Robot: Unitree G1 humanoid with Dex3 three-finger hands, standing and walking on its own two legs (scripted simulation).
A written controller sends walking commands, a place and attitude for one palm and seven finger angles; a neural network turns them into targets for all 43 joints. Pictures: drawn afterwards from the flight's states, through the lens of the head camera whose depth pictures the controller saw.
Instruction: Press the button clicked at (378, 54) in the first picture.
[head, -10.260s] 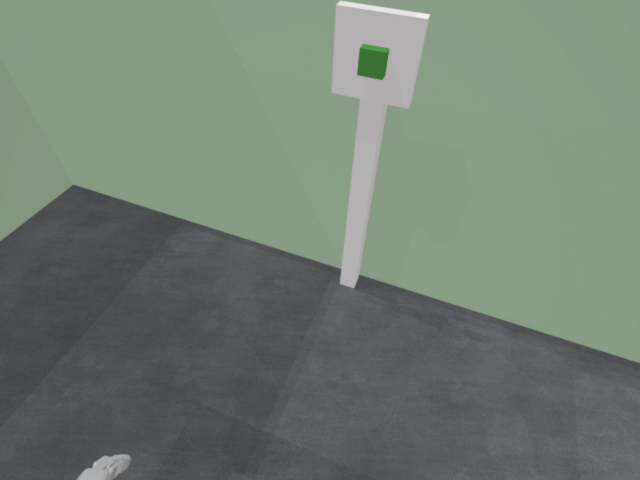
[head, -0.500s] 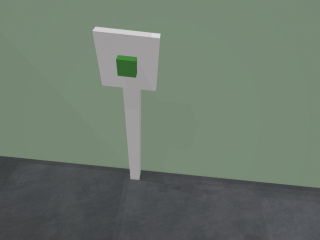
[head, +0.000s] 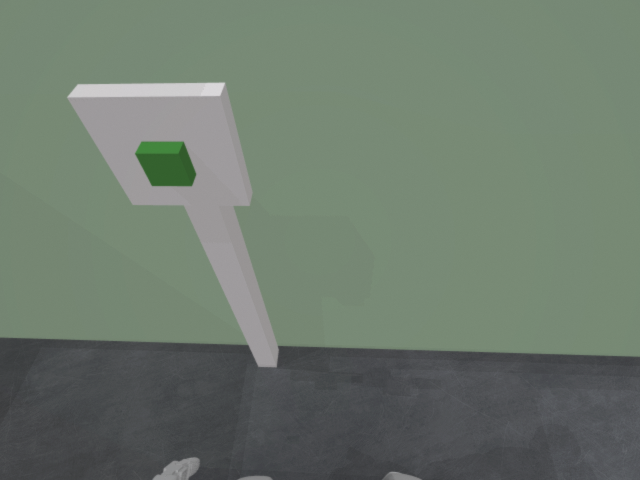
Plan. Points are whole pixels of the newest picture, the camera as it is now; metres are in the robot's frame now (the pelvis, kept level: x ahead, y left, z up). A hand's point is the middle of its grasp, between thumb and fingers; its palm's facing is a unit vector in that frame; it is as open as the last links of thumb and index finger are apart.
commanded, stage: come to a stop and stand still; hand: left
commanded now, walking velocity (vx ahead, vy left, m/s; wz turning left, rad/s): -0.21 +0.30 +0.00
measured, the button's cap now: (168, 162) +0.49 +0.22 +0.13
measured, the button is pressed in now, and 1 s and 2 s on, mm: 0 0 0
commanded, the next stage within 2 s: look again from close up in 1.22 s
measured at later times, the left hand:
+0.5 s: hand out of the picture -0.05 +0.26 -0.17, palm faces +0.12 -0.97 -0.20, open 7.4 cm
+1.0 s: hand out of the picture +0.04 +0.19 -0.16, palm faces +0.06 -0.97 -0.22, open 7.2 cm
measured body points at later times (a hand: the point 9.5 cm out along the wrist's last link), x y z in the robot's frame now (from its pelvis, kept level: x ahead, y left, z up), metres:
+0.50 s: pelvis -0.04 +0.06 +0.01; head -0.04 +0.08 +0.46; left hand -0.06 +0.31 -0.15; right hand +0.00 -0.17 -0.13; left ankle -0.06 +0.16 -0.73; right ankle +0.00 -0.08 -0.67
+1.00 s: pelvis -0.03 +0.01 +0.01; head -0.02 +0.00 +0.46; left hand +0.04 +0.24 -0.14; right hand -0.08 -0.20 -0.15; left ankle -0.04 +0.15 -0.72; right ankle -0.05 -0.09 -0.73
